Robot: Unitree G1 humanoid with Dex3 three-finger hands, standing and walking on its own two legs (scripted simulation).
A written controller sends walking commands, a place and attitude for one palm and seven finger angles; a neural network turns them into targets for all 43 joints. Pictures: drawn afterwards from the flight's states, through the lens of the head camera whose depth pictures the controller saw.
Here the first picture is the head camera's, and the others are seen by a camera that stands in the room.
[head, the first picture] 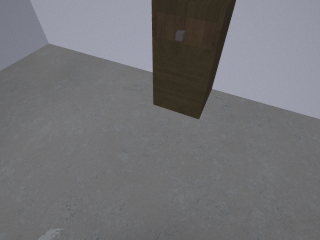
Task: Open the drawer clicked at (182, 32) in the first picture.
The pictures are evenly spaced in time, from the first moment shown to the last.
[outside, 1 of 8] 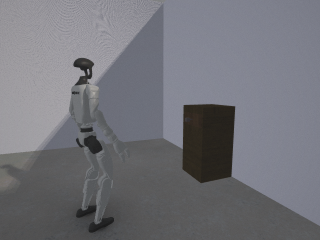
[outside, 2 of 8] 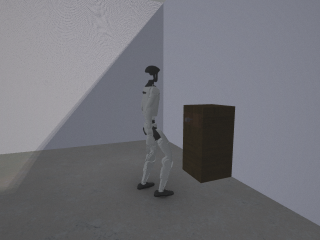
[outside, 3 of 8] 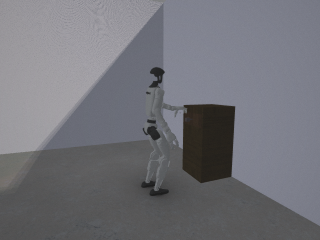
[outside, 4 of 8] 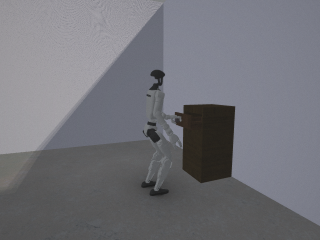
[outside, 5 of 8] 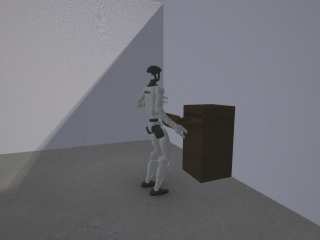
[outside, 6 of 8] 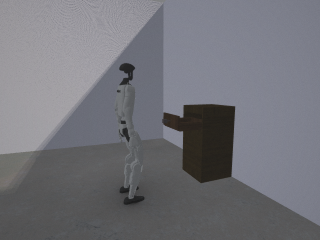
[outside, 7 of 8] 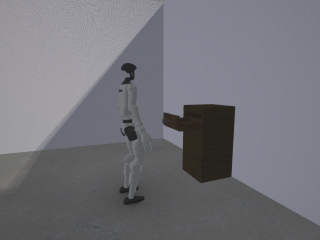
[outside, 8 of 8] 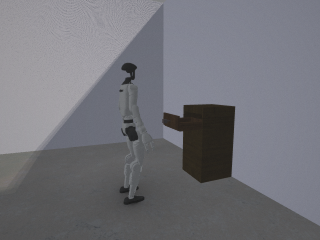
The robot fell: no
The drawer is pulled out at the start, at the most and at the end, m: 0.00 0.30 0.30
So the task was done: yes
